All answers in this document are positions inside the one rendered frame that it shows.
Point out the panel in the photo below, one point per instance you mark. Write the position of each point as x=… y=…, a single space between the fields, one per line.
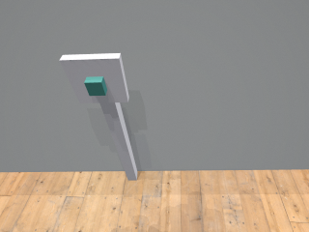
x=109 y=65

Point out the button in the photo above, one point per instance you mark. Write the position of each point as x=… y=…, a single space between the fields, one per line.
x=95 y=85

